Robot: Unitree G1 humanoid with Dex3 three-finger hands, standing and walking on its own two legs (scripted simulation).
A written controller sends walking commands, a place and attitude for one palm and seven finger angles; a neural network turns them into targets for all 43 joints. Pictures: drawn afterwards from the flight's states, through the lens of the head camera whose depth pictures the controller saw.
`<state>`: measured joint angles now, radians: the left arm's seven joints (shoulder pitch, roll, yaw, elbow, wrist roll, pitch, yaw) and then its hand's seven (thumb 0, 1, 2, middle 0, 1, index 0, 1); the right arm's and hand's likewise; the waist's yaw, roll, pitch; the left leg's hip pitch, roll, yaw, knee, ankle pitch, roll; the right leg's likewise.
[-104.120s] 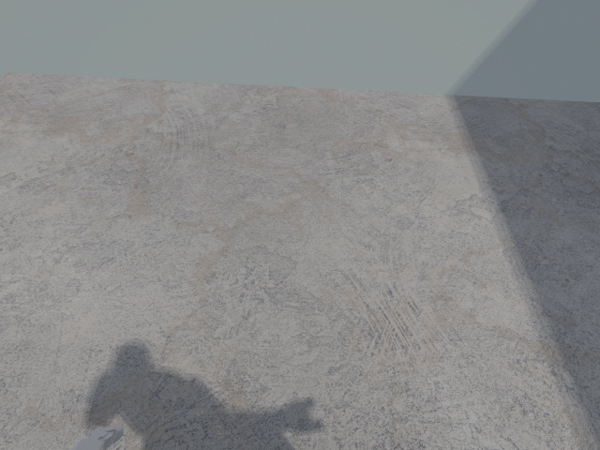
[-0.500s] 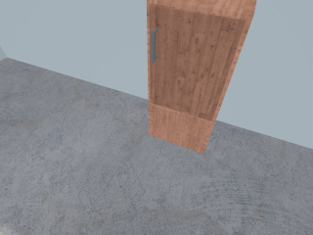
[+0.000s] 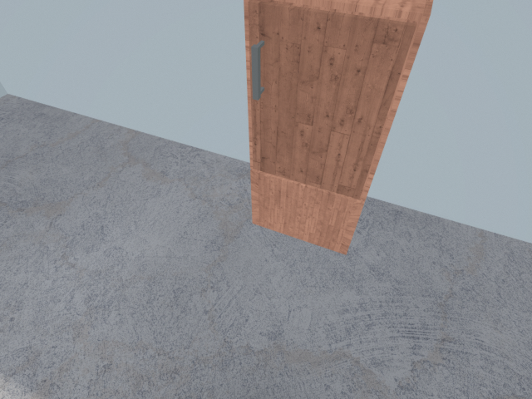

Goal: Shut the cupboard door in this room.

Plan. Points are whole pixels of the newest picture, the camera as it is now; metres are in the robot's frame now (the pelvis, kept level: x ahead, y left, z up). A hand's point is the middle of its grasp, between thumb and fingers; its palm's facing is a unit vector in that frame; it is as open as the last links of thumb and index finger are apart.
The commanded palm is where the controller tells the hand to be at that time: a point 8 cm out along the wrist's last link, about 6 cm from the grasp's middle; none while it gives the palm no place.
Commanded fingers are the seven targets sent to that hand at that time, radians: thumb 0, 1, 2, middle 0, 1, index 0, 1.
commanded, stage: look to check the result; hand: left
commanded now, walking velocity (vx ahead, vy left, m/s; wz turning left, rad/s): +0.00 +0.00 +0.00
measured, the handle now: (258, 70) +0.96 +0.08 +0.04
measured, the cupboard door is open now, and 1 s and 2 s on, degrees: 0 0 0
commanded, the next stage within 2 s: stand and wait in 0.30 s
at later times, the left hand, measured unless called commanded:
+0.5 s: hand out of the picture +0.07 +0.21 -0.16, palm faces -0.01 -0.96 -0.29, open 7.4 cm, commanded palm none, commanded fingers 0.00 0.90 0.90 -0.20 -0.30 -0.20 -0.30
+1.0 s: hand out of the picture +0.08 +0.21 -0.16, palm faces +0.00 -0.95 -0.30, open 7.4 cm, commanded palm none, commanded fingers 0.00 0.90 0.90 -0.20 -0.30 -0.20 -0.30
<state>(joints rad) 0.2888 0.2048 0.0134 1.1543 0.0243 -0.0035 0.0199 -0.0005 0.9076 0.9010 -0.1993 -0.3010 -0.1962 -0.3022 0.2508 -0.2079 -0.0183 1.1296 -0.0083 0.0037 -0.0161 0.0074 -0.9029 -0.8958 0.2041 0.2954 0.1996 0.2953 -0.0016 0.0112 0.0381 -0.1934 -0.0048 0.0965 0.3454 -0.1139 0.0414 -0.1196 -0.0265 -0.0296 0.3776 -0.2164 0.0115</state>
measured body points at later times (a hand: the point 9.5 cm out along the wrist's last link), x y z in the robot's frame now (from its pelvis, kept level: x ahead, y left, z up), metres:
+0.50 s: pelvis +0.02 -0.01 +0.00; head +0.03 -0.02 +0.45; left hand +0.07 +0.26 -0.14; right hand +0.07 -0.29 -0.14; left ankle +0.05 +0.09 -0.75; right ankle -0.01 -0.13 -0.75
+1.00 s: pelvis +0.04 -0.02 +0.00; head +0.05 -0.02 +0.45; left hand +0.08 +0.26 -0.14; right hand +0.10 -0.29 -0.14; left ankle +0.05 +0.09 -0.75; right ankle -0.01 -0.13 -0.75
